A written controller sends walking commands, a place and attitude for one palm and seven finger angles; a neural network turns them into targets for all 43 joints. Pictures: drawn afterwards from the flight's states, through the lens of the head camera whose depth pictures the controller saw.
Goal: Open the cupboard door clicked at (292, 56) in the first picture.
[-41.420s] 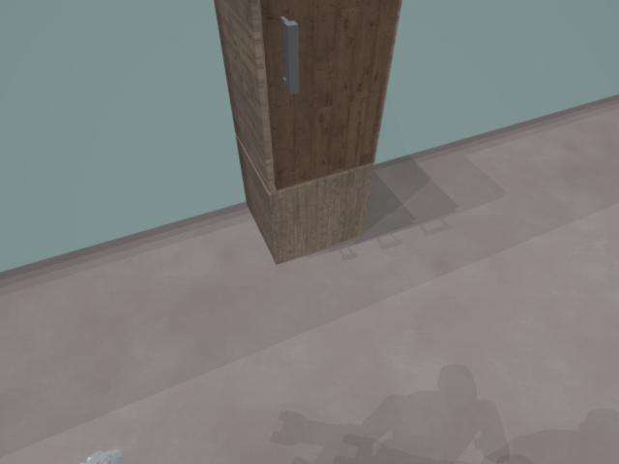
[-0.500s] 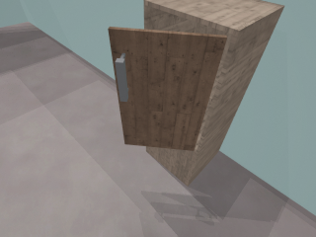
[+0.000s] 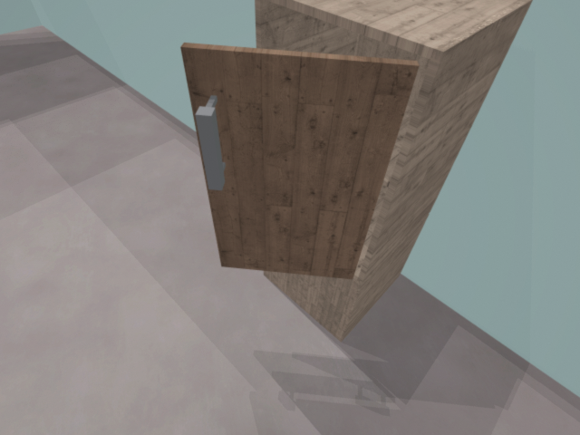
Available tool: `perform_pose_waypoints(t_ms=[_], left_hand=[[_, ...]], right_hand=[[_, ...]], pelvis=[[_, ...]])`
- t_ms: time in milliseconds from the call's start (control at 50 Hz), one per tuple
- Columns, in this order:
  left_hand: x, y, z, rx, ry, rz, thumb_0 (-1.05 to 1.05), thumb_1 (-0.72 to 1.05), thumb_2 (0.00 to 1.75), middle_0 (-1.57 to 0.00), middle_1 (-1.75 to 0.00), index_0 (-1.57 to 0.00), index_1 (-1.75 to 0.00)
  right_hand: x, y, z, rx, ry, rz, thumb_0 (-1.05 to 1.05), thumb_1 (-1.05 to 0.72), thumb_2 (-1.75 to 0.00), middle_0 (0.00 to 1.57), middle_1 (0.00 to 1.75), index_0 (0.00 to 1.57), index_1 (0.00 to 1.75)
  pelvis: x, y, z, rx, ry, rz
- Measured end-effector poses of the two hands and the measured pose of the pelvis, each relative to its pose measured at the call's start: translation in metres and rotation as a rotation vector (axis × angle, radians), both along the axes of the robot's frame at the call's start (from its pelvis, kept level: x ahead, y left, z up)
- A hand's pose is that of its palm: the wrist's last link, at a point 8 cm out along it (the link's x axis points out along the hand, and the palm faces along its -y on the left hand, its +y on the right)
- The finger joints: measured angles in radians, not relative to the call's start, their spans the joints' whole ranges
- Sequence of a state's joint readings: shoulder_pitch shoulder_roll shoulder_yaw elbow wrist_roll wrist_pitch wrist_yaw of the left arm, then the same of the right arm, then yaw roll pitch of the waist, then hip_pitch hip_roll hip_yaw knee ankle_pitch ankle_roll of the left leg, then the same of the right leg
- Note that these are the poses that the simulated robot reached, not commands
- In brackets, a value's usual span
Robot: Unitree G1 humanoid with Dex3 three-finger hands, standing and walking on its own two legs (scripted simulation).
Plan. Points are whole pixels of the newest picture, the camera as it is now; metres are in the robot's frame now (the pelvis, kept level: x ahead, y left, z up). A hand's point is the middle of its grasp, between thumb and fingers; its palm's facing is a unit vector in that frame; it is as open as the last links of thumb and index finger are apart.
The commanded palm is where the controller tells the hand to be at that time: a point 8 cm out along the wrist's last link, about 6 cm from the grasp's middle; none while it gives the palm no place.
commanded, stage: come to a stop and stand still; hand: left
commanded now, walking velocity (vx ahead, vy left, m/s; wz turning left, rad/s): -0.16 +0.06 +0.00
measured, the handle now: (214, 144) +0.56 +0.18 +0.10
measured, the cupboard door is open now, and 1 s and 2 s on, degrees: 38 38 38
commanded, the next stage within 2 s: look again from close up in 0.86 s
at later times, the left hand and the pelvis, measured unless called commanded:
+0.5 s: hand out of the picture +0.02 +0.20 -0.17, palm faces -0.01 -0.97 -0.26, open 7.3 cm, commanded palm none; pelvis -0.03 +0.01 +0.00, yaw +0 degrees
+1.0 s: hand out of the picture -0.01 +0.19 -0.17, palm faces -0.04 -0.98 -0.21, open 7.4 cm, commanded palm none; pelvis -0.01 +0.01 +0.01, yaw -1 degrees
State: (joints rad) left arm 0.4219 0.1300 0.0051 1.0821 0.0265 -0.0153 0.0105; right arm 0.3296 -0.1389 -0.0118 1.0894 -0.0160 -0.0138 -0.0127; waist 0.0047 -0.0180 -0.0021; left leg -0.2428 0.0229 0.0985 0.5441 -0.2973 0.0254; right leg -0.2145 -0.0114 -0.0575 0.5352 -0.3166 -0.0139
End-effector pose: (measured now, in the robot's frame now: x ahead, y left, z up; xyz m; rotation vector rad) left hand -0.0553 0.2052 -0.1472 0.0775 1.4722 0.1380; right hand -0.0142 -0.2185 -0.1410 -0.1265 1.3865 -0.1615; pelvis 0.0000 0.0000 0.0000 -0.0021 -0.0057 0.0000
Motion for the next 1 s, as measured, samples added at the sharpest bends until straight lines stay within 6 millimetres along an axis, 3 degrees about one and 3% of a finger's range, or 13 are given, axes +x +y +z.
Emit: perform_pose_waypoints(t_ms=[100,200,400,520,640,840,1000], left_hand=[[0.013,-0.011,-0.003,-0.010,0.011,0.005,0.01,0.91,0.90,-0.20,-0.30,-0.20,-0.30],[0.038,-0.013,-0.003,-0.003,-0.041,-0.005,0.01,0.90,0.90,-0.20,-0.30,-0.20,-0.30],[0.062,0.026,0.003,0.096,-0.163,-0.063,0.02,0.92,0.90,-0.20,-0.30,-0.20,-0.30],[0.073,0.050,0.015,0.133,-0.229,-0.105,0.01,0.91,0.90,-0.20,-0.30,-0.20,-0.30],[0.069,0.059,0.025,0.149,-0.243,-0.112,0.01,0.91,0.90,-0.20,-0.30,-0.20,-0.30],[0.044,0.046,0.019,0.107,-0.125,-0.110,0.01,0.90,0.90,-0.20,-0.30,-0.20,-0.30],[0.046,0.029,0.013,0.073,-0.078,-0.102,0.01,0.90,0.90,-0.20,-0.30,-0.20,-0.30]], right_hand=[[0.022,-0.004,0.002,-0.018,-0.008,0.007,0.01,-0.91,-0.90,0.20,0.30,0.20,0.30],[0.038,-0.010,0.005,-0.042,-0.030,0.002,0.01,-0.93,-0.90,0.20,0.30,0.20,0.30],[0.049,-0.011,0.004,-0.032,-0.141,0.010,0.01,-0.92,-0.90,0.20,0.30,0.20,0.30],[0.038,0.001,0.001,-0.003,-0.193,0.030,0.00,-0.92,-0.90,0.20,0.30,0.20,0.30],[0.018,0.005,-0.002,0.013,-0.146,0.049,0.00,-0.92,-0.90,0.20,0.30,0.20,0.30],[-0.006,0.001,-0.001,0.014,-0.047,0.034,0.00,-0.91,-0.90,0.20,0.30,0.20,0.30],[-0.001,-0.008,0.002,-0.003,-0.007,0.026,0.00,-0.90,-0.90,0.20,0.30,0.20,0.30]], pelvis=[[0.014,-0.005,0.000,-0.001,0.000,0.000],[0.014,-0.005,0.002,0.003,-0.003,-0.001],[-0.015,0.001,-0.003,-0.007,-0.021,-0.012],[-0.029,0.012,-0.003,-0.002,-0.026,-0.006],[-0.035,0.017,0.000,0.008,-0.014,-0.007],[-0.028,0.013,0.004,0.014,0.004,-0.015],[-0.015,0.006,0.006,0.015,0.008,-0.019]])
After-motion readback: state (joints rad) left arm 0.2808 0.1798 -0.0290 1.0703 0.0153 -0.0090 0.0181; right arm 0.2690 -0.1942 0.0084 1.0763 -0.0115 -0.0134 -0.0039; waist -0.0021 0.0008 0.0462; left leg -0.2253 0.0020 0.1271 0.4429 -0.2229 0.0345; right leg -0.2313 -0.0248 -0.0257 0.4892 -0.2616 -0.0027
